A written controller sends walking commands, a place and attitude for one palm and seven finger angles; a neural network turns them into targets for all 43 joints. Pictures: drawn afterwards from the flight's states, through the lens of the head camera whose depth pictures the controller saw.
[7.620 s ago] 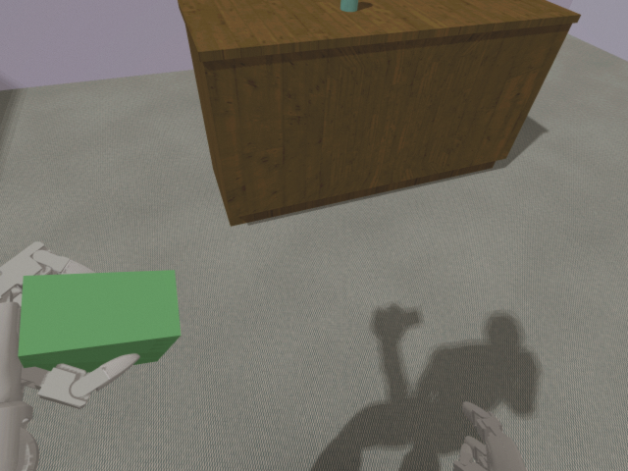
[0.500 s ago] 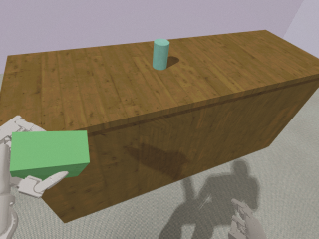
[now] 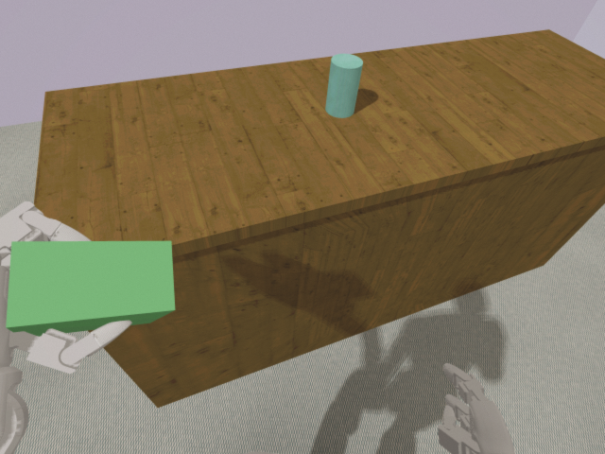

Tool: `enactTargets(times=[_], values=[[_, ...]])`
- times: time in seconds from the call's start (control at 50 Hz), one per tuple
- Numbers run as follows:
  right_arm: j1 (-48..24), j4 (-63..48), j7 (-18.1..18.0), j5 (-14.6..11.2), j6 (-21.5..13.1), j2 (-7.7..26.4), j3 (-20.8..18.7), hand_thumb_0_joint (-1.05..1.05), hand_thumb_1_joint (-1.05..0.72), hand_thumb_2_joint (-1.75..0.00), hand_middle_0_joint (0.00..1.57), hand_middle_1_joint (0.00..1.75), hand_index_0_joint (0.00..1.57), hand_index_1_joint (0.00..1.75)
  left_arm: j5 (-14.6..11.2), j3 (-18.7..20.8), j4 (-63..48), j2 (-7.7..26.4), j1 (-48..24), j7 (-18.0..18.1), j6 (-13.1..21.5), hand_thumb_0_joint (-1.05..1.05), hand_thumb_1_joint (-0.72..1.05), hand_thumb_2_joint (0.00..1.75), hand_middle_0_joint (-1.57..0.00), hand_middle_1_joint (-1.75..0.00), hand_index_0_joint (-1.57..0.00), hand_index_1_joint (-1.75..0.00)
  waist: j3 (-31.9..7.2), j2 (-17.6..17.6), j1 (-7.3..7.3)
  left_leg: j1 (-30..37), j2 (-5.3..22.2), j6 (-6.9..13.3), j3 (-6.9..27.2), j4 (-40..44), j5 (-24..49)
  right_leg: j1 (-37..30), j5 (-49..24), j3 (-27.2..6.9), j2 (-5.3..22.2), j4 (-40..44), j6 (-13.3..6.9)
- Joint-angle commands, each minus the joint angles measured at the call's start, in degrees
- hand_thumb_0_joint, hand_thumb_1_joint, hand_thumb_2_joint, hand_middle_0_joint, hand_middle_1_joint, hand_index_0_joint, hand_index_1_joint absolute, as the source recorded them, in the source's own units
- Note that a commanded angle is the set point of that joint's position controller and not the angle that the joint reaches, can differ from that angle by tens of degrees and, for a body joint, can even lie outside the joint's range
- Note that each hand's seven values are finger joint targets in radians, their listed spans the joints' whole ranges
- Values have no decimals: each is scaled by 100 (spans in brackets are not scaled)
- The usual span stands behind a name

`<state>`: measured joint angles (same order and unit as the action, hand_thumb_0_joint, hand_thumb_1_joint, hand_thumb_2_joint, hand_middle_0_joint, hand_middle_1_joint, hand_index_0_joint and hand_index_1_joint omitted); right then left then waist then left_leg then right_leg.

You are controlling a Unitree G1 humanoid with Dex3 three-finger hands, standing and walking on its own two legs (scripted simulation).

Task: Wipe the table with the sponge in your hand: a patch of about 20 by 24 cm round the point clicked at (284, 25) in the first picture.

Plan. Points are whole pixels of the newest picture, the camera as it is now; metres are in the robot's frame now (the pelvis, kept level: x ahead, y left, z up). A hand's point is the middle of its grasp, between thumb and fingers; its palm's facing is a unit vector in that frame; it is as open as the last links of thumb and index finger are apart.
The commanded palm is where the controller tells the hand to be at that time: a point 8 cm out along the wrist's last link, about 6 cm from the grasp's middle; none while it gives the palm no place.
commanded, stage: come to a stop and stand still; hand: left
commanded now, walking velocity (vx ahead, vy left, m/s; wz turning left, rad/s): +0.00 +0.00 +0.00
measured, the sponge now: (117, 289) +0.23 +0.21 +0.16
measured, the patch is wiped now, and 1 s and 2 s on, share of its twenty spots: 0.00 0.00 0.00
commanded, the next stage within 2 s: look again from close up in 0.90 s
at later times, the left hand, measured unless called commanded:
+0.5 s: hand (24, 278) +0.23 +0.29 +0.17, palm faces +0.36 -0.80 -0.48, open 10.0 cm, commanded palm +0.18 +0.31 +0.18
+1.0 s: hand (60, 272) +0.24 +0.27 +0.16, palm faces +0.37 -0.84 -0.39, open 10.0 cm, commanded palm +0.20 +0.31 +0.18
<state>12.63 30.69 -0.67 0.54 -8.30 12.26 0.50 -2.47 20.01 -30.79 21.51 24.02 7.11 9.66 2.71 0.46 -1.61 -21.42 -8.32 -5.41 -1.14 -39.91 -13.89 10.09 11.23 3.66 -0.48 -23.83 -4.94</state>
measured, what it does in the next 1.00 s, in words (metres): steps on the spot: left foot, then right foot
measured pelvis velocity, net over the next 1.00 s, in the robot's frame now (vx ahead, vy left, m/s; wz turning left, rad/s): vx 0.03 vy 0.03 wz -0.03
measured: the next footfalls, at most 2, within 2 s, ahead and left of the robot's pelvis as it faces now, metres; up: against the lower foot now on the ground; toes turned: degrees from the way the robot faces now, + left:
left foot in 0.10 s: +0.07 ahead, +0.13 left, +0.00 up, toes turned -5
right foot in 0.38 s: +0.07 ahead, -0.03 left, +0.00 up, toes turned -2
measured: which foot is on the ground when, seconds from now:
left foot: up 0.00-0.08, down 0.10-1.00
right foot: down 0.00-0.12, up 0.14-0.36, down 0.38-1.00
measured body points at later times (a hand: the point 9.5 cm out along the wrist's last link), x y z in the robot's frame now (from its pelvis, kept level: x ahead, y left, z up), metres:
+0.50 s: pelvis +0.01 +0.04 +0.00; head +0.02 +0.03 +0.45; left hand +0.20 +0.33 +0.20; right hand +0.17 -0.17 -0.09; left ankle +0.03 +0.13 -0.74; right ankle +0.03 -0.03 -0.74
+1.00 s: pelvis +0.03 +0.03 +0.01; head +0.03 +0.02 +0.46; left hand +0.22 +0.32 +0.18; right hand +0.19 -0.21 -0.08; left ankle +0.03 +0.13 -0.74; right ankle +0.03 -0.03 -0.74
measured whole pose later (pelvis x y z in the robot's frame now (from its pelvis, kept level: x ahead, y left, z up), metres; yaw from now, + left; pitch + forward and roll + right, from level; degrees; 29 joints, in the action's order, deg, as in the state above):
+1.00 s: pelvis +0.03 +0.03 +0.01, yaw -2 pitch +0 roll +0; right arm 12.5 34.2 -3.1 -0.5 -3.7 13.0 1.4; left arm -4.0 18.9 -23.1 20.1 28.2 7.6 8.8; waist -0.7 -1.8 -0.3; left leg -11.3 -2.3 1.3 3.0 -24.0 -12.7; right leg 9.5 10.4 2.6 -5.6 -19.5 -5.0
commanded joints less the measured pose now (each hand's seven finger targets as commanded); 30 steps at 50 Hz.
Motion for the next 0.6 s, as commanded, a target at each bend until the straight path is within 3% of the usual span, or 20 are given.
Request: enactTargets(times=[0.0, 0.02, 0.04, 0.06, 0.08, 0.1, 0.12, 0.14, 0.16, 0.18, 0.2, 0.26, 0.3, 0.36, 0.4, 0.44, 0.48, 0.54, 0.56, 0.58], values=[[-571, -530, 113, -81, -35, 345, -211, 0, -90, -90, 20, 30, 20, 30, -169, 1063, -774, 970, -372, 48, 372, 0, 10, 130, -120, -160, -120, -160, -613, 1175, 46, -867, 1383, 559, 1655, -1780, -1385, 73, -1279, -1603, 2180, -70, -579], [-449, -451, 74, -163, 7, 402, -241, 0, -90, -90, 20, 30, 20, 30, -152, 681, -715, 532, -429, -14, 405, 0, 10, 130, -120, -160, -120, -160, -651, 939, 210, -46, 1267, 540, 1083, -410, -1067, 489, -514, -1211, 1613, -96, -321], [-505, -372, -12, -196, 40, 501, -252, 0, -90, -90, 20, 30, 20, 30, -118, 604, -695, 580, -551, -1, 404, 0, 10, 130, -120, -160, -120, -160, -611, -3, 290, 888, 951, 437, 519, 697, -123, 1008, 233, -919, 1052, -429, -71], [-619, -303, -100, -179, -16, 556, -298, 0, -90, -90, 20, 30, 20, 30, -75, 453, -998, 589, -859, -14, 442, 0, 10, 130, -120, -160, -120, -160, -534, -1039, 332, 1451, 615, 394, 175, 1346, 333, 1075, 312, -508, 453, -1061, 149], [-637, -323, -102, -144, -127, 731, -325, 0, -90, -90, 20, 30, 20, 30, -56, 388, -1292, 614, -1074, 32, 484, 0, 10, 130, -120, -160, -120, -160, -666, -2409, 255, 1694, 1363, 648, 1332, 1903, 1279, 1319, 721, -120, 0, -2076, 431], [-610, -417, -64, -97, -238, 670, -367, 0, -90, -90, 20, 30, 20, 30, 17, 455, -1727, 798, -1403, 79, 587, 0, 10, 130, -120, -160, -120, -160, -820, -2897, 206, 1771, 1973, 1067, 2217, 2188, 1828, 1639, 1920, -263, -178, -2884, 488], [-622, -461, -37, -95, -329, 583, -388, 0, -90, -90, 20, 30, 20, 30, 59, 537, -1804, 923, -1501, 77, 666, 0, 10, 130, -120, -160, -120, -160, -693, -2261, 144, 1493, 2021, 1280, 2239, 2228, 1817, 1555, 2060, -459, -258, -3051, 456], [-585, -430, -23, -30, -371, 434, -258, 0, -90, -90, 20, 30, 20, 30, 54, 560, -1658, 948, -1310, 70, 631, 0, 10, 130, -120, -160, -120, -160, -620, -1848, 203, 1772, 1962, 1245, 2585, 2191, 2776, 1746, 1914, -414, -156, -2769, 469], [-660, -420, 18, -5, -441, 463, -242, 0, -90, -90, 20, 30, 20, 30, 33, 816, -2028, 1210, -1350, 71, 606, 0, 10, 130, -120, -160, -120, -160, -822, -1563, 195, 1992, 2061, 1087, 2535, 2138, 3293, 1635, 1696, -471, -79, -2748, 481], [-532, -414, 55, -13, -447, 472, -274, 0, -90, -90, 20, 30, 20, 30, 76, 622, -1975, 949, -1043, 71, 587, 0, 10, 130, -120, -160, -120, -160, -953, -1156, 203, 2066, 2009, 941, 2335, 1976, 3618, 1392, 1360, -482, -48, -2475, 450], [-538, -465, 76, -23, -438, 510, -277, 0, -90, -90, 20, 30, 20, 30, 68, 614, -1983, 946, -738, 70, 579, 0, 10, 130, -120, -160, -120, -160, -1077, -904, 172, 2012, 1971, 829, 2123, 1953, 3587, 1095, 1135, -431, -42, -2105, 449], [-579, -545, 78, -7, -394, 558, -250, 0, -90, -90, 20, 30, 20, 30, -9, 926, -1483, 1067, 282, 60, 547, 0, 10, 130, -120, -160, -120, -160, -1042, -941, 81, 1523, 1794, 653, 1544, 2054, 3003, 417, 738, -207, -162, -1097, 445], [-487, -554, 54, -4, -246, 509, -219, 0, -90, -90, 20, 30, 20, 30, -51, 984, -1125, 1019, 543, 23, 519, 0, 10, 130, -120, -160, -120, -160, -943, -951, 97, 1135, 1729, 474, 1455, 2073, 2530, -83, 442, -99, -221, -375, 431], [-492, -537, -45, -2, -56, 508, -188, 0, -90, -90, 20, 30, 20, 30, -115, 1071, -452, 1045, 611, 9, 396, 0, 10, 130, -120, -160, -120, -160, -844, -402, 124, 316, 1552, 291, 1181, 1995, 1511, -930, -467, -324, -51, 333, 372], [-481, -491, -98, -30, 1, 535, -155, 0, -90, -90, 20, 30, 20, 30, -158, 1005, -233, 1042, 248, 15, 361, 0, 10, 130, -120, -160, -120, -160, -810, -197, 144, 183, 1421, 254, 1066, 2044, 1105, -942, -966, -570, 214, 267, 294], [-485, -470, -162, -105, 14, 584, -196, 0, -90, -90, 20, 30, 20, 30, -198, 707, -96, 742, 193, 3, 300, 0, 10, 130, -120, -160, -120, -160, -996, 305, 108, 532, 1280, 484, 860, 1795, 562, -572, -592, -909, 385, 407, 206], [-591, -476, -202, -103, 20, 561, -145, 0, -90, -90, 20, 30, 20, 30, -189, 500, -267, 678, -42, 17, 265, 0, 10, 130, -120, -160, -120, -160, -1012, 180, 108, 769, 1176, 568, 719, 1610, 566, -303, -445, -1103, 575, 575, 180], [-682, -468, -258, -91, 1, 579, -111, 0, -90, -90, 20, 30, 20, 30, -106, 316, -607, 724, -601, 86, 263, 0, 10, 130, -120, -160, -120, -160, -839, 115, 81, 844, 1045, 635, 647, 1655, 163, 26, 560, -1219, 584, 928, 277], [-780, -469, -277, -75, -7, 591, -111, 0, -90, -90, 20, 30, 20, 30, -61, 459, -840, 944, -848, 125, 262, 0, 10, 130, -120, -160, -120, -160, -764, -27, 69, 857, 999, 638, 584, 1621, 137, 146, 789, -1281, 579, 1038, 318], [-743, -460, -294, -73, -14, 568, -103, 0, -90, -90, 20, 30, 20, 30, -57, 347, -848, 841, -883, 147, 273, 0, 10, 130, -120, -160, -120, -160, -711, -50, 80, 832, 983, 649, 597, 1614, 141, 106, 883, -1235, 611, 1079, 310]])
